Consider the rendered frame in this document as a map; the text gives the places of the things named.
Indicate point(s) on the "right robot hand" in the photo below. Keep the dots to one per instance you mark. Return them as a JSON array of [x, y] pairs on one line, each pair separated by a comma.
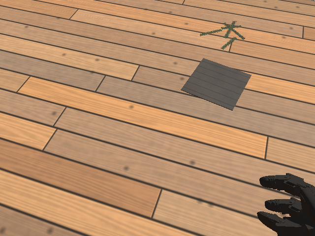
[[301, 219]]

